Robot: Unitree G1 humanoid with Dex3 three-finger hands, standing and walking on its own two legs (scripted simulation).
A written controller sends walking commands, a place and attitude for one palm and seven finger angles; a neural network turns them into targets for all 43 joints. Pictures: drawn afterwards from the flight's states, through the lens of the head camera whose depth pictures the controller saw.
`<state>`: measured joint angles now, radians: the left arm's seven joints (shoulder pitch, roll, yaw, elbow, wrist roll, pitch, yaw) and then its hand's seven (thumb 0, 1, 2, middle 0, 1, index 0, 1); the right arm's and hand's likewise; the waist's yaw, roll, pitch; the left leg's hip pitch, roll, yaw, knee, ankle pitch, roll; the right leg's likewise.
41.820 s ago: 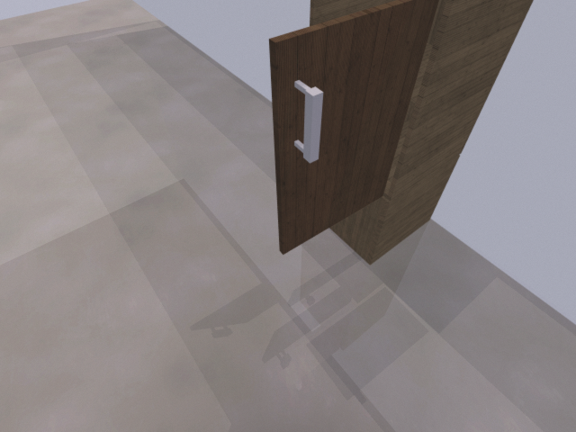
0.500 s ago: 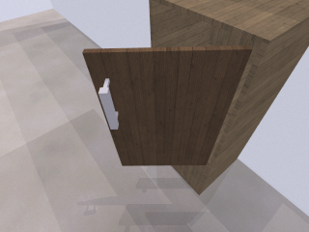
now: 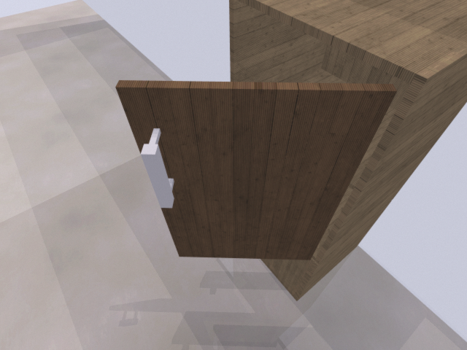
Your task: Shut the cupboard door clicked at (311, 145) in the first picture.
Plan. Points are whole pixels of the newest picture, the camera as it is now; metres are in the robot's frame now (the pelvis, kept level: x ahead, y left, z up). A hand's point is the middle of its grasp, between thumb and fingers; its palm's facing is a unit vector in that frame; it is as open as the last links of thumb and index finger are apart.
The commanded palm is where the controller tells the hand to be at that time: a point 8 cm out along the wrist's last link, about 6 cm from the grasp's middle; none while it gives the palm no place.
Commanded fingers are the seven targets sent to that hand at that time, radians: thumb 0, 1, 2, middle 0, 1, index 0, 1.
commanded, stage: shuffle to correct the standing spot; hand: left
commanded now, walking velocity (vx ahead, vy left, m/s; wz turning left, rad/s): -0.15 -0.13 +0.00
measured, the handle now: (161, 170) +0.39 +0.15 +0.09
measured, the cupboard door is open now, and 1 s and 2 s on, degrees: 51 51 51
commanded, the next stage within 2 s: come to a stop and stand still in 0.26 s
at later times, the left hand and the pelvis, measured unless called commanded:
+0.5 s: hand out of the picture +0.02 +0.13 -0.17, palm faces +0.01 -0.96 -0.27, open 7.4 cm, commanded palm none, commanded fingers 0.00 0.90 0.90 -0.20 -0.30 -0.20 -0.30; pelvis -0.04 -0.07 -0.01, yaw +0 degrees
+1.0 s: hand out of the picture -0.07 +0.15 -0.18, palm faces +0.08 -0.98 -0.20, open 7.4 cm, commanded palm none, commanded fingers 0.00 0.90 0.90 -0.20 -0.30 -0.20 -0.30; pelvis -0.07 -0.04 +0.00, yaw +1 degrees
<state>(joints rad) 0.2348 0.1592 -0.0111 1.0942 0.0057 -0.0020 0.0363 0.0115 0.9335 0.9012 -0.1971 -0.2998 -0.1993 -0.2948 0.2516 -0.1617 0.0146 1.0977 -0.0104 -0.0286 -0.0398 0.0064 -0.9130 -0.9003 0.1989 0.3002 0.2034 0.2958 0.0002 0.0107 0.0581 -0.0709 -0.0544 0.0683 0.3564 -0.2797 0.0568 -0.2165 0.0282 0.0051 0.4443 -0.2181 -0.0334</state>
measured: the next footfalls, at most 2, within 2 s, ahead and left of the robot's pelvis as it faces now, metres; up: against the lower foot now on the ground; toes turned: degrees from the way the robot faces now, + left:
left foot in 0.90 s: -0.06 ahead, +0.05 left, +0.00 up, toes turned +3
right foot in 1.26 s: -0.04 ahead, -0.17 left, +0.00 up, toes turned +1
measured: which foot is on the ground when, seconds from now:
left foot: down 0.00-0.38, up 0.40-0.88, down 0.90-1.00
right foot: down 0.00-0.92, up 0.94-1.00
